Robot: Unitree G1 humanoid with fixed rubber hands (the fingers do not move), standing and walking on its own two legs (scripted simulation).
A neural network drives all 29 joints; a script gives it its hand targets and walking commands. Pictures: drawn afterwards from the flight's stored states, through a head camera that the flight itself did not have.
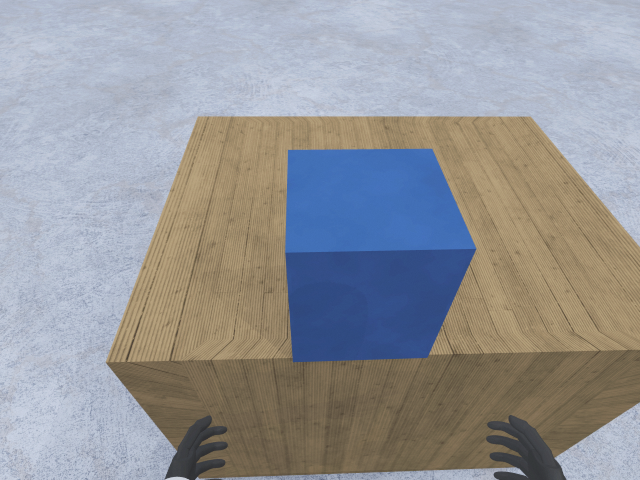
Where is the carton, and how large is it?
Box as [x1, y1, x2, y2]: [285, 149, 475, 361]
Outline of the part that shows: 288,150 285,255 293,361 427,357 475,250 474,244 432,149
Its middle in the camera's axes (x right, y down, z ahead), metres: +0.06 +0.02 +0.58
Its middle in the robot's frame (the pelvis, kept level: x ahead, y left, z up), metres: +0.44 +0.00 +0.04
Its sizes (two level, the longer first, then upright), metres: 0.210 0.200 0.250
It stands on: a pedestal, 0.69 m high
